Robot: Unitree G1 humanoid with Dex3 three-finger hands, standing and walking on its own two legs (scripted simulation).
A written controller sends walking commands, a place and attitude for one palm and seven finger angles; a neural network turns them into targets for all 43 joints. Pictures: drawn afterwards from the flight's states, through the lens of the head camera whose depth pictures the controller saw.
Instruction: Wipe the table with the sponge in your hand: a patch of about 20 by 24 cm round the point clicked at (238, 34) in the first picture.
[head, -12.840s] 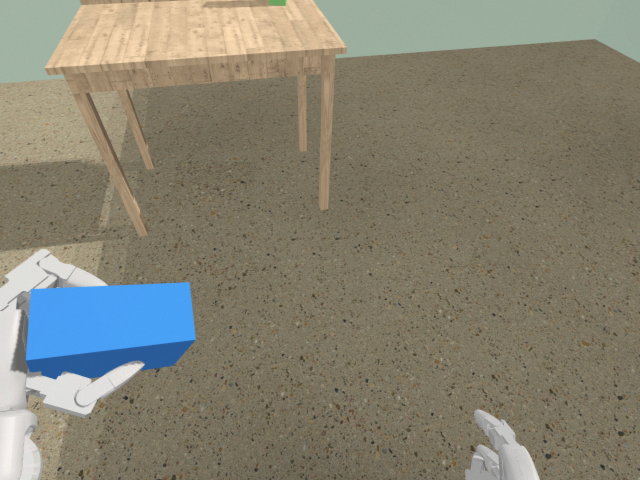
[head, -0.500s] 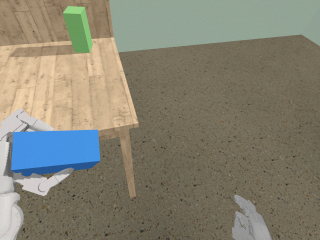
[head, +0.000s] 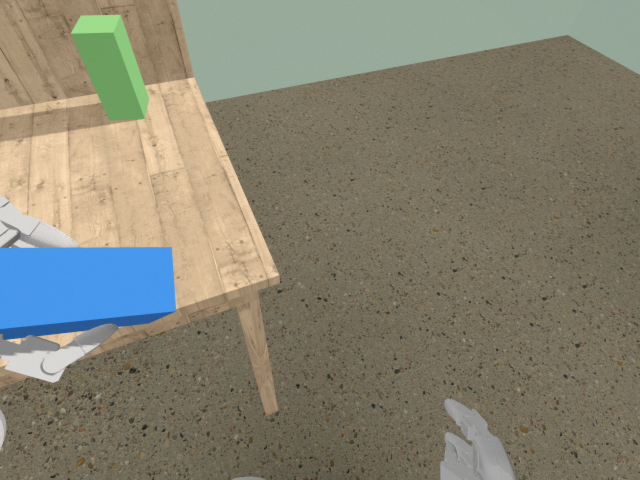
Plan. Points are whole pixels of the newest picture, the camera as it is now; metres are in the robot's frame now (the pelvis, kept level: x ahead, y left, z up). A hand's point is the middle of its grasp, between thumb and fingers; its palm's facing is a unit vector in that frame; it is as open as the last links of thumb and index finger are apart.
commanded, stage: shuffle to correct the standing spot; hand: left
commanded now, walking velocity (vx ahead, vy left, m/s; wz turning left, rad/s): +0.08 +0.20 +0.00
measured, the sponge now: (111, 291) +0.24 +0.21 +0.16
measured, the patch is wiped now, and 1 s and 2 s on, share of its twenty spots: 0.00 0.00 0.00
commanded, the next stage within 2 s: come to a stop and stand still in 0.56 s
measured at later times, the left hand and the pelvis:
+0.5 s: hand out of the picture +0.27 +0.33 +0.19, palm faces +0.37 -0.82 -0.44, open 10.1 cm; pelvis +0.06 +0.10 +0.01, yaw +1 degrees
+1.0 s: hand out of the picture +0.29 +0.43 +0.19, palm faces +0.38 -0.83 -0.40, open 10.1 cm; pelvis +0.07 +0.18 +0.03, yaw -1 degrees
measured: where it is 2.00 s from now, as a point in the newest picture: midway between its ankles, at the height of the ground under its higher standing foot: outside the picture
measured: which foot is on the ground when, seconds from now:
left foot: down 0.00-0.00, up 0.02-0.22, down 0.24-0.42, up 0.44-0.62, down 0.64-1.00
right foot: down 0.00-0.26, up 0.28-0.38, down 0.40-0.66, up 0.68-0.84, down 0.86-1.00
